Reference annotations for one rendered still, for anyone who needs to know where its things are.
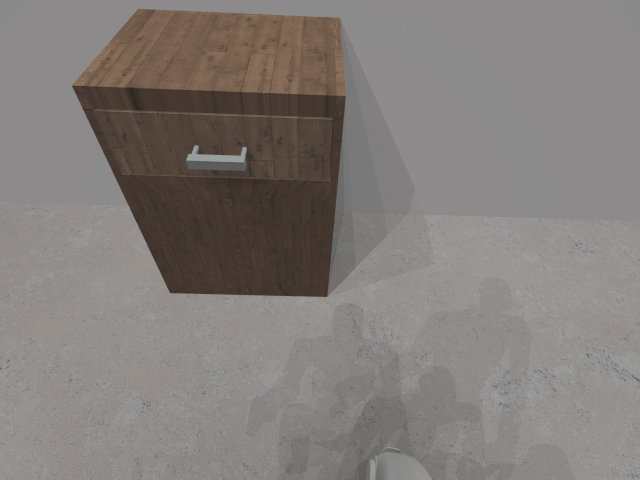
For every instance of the handle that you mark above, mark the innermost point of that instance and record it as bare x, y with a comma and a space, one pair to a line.
216, 162

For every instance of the drawer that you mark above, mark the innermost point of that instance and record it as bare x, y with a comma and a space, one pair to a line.
158, 142

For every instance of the cabinet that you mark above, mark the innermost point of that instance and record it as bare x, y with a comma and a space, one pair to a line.
220, 234

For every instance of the right robot thigh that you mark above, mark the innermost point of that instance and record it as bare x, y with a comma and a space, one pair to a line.
395, 466

